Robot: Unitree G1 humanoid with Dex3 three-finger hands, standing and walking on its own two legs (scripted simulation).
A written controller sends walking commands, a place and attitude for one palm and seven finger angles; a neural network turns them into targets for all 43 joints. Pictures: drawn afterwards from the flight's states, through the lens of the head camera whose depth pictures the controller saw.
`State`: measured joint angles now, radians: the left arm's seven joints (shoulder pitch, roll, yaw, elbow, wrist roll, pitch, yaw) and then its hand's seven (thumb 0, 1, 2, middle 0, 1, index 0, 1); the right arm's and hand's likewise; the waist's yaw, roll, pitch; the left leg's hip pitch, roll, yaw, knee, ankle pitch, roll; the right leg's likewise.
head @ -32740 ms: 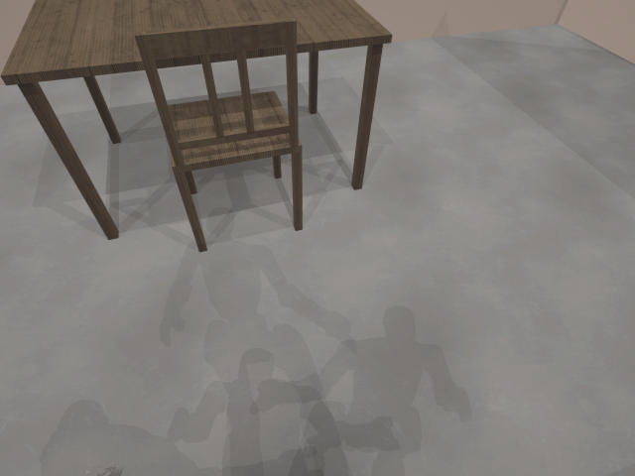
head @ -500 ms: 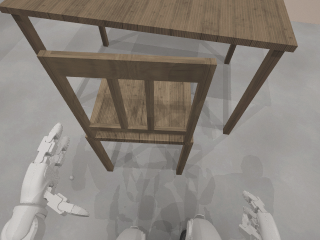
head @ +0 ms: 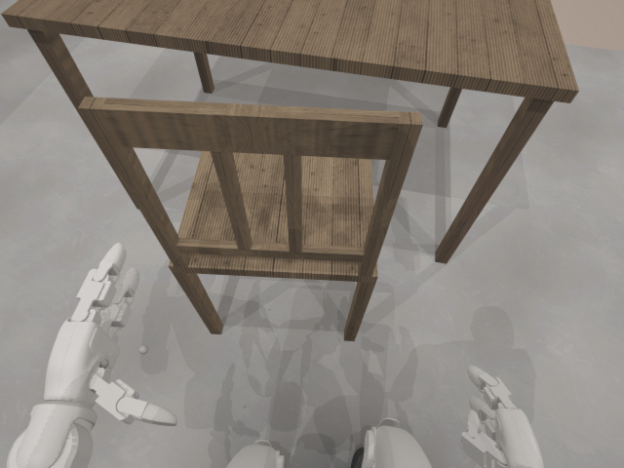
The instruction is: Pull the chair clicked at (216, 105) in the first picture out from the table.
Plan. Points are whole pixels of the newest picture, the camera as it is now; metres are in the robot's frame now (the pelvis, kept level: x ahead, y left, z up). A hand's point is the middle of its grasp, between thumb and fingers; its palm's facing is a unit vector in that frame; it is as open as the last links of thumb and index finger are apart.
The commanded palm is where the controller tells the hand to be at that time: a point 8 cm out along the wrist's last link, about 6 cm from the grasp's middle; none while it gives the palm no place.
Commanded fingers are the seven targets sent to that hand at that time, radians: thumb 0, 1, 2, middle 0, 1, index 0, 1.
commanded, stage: aim the fingers beside a spindle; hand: left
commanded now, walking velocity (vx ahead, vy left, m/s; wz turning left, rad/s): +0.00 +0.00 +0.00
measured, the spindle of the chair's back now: (234, 204) +0.51 +0.16 -0.04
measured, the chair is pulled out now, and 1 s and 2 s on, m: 0.19 0.19 0.19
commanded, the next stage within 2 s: none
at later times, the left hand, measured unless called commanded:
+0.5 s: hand (181, 321) +0.28 +0.18 +0.02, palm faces -0.01 -1.00 -0.05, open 16.9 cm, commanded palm +0.27 +0.23 +0.03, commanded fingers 0.00 -0.50 0.30 -0.06 -0.08 -0.06 -0.08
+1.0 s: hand (209, 299) +0.32 +0.16 +0.00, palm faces -0.02 -1.00 -0.03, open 16.9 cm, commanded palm +0.31 +0.21 +0.00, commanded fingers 0.00 -0.50 0.30 -0.06 -0.08 -0.06 -0.08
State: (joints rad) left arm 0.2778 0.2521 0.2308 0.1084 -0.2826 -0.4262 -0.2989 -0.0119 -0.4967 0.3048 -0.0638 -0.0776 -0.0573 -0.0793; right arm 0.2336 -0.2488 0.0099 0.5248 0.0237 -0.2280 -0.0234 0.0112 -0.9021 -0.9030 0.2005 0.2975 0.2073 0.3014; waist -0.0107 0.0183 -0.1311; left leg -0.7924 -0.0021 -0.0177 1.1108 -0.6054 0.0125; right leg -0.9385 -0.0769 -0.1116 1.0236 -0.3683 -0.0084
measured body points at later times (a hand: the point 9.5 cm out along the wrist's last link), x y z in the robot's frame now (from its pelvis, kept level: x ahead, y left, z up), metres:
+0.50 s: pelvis -0.01 +0.00 -0.01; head +0.09 +0.00 +0.43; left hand +0.28 +0.23 +0.03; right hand +0.16 -0.24 -0.10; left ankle -0.04 +0.11 -0.66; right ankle +0.07 -0.13 -0.66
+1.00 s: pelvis -0.01 +0.00 -0.02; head +0.10 +0.00 +0.41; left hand +0.32 +0.21 +0.01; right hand +0.15 -0.26 -0.12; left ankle -0.04 +0.11 -0.66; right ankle +0.07 -0.13 -0.66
